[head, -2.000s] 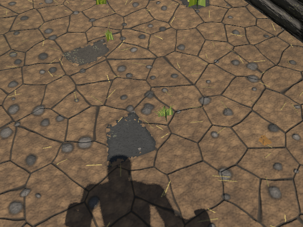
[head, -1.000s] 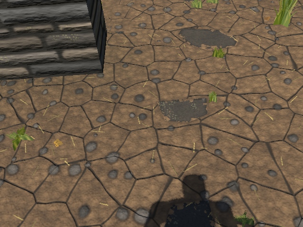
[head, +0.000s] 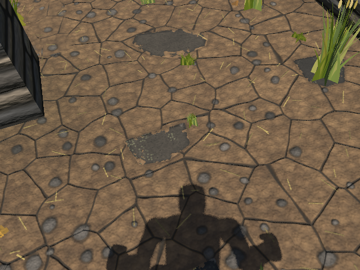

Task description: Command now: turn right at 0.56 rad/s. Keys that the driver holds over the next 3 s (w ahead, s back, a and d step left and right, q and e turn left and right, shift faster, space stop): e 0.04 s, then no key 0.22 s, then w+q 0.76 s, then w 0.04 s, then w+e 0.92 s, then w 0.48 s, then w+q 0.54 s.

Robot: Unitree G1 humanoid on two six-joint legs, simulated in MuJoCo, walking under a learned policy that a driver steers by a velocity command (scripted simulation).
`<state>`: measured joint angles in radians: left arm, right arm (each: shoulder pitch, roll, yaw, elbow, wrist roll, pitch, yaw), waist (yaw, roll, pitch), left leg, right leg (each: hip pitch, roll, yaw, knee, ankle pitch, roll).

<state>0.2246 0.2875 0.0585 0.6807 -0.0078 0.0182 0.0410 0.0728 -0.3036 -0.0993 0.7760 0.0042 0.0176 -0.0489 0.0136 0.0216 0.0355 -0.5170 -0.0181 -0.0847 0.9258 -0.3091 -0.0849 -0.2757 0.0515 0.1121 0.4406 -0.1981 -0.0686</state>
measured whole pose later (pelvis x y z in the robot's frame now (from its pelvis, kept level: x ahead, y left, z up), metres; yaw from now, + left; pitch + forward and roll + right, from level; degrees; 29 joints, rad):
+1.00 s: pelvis +0.24 +0.08 -0.04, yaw +15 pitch +2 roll -1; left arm 0.41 0.30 0.08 0.83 -0.02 -0.05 0.02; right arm 0.03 -0.29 -0.05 0.62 0.03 -0.03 0.06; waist 0.06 0.02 0.06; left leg -0.56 -0.01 0.05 0.63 -0.11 0.11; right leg 0.10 -0.10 -0.22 0.51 -0.49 0.06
